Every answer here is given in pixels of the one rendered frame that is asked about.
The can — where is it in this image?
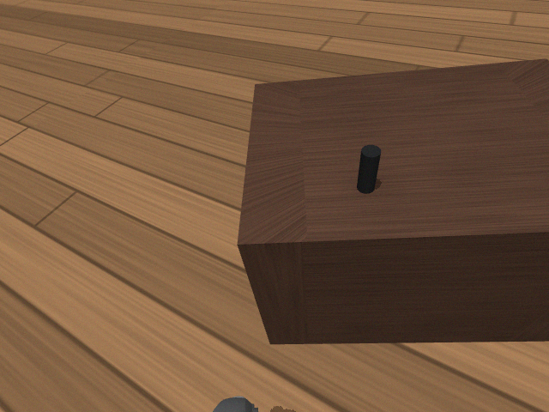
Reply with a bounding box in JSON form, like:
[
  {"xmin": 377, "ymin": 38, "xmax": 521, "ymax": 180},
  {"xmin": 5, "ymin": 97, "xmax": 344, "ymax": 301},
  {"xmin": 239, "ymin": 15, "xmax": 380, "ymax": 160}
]
[{"xmin": 357, "ymin": 145, "xmax": 381, "ymax": 194}]

